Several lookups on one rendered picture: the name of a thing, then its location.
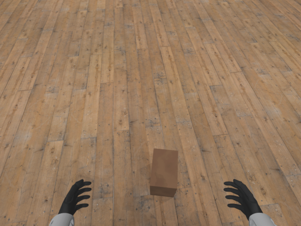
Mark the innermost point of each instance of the robot left forearm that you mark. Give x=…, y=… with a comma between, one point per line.
x=63, y=219

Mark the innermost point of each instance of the left robot hand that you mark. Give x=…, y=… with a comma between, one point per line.
x=70, y=201

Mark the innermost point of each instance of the right robot hand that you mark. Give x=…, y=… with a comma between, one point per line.
x=249, y=205

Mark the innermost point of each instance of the robot right forearm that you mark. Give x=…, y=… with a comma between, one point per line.
x=260, y=219

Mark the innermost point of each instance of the carton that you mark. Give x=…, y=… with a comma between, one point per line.
x=164, y=172

